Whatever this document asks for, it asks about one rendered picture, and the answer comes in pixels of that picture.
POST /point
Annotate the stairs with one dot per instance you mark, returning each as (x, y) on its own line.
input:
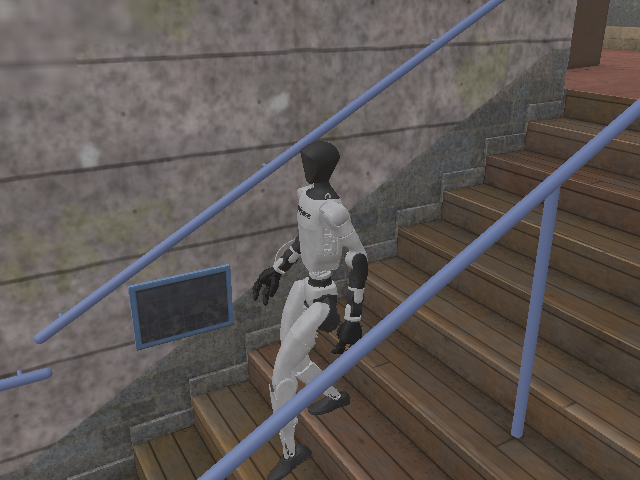
(435, 400)

